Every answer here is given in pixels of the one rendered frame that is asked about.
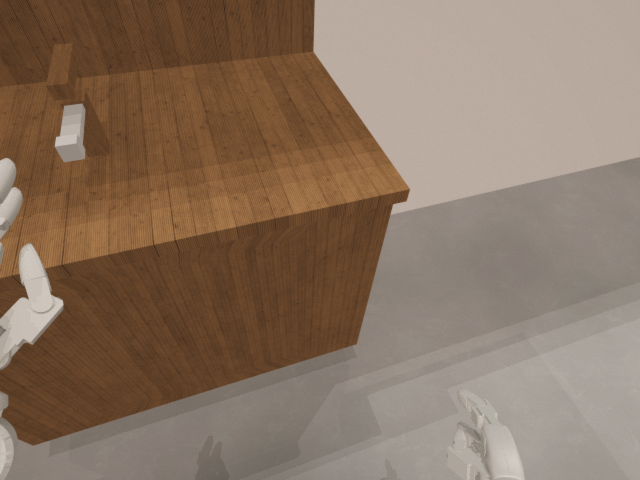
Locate counter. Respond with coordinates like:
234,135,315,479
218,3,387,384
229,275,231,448
0,0,410,446

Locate tap lever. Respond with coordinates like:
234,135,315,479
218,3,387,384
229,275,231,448
55,104,85,162

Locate right robot hand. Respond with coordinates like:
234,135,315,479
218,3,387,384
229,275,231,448
448,388,525,480

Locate left robot hand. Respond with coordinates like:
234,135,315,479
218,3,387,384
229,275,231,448
0,158,63,370

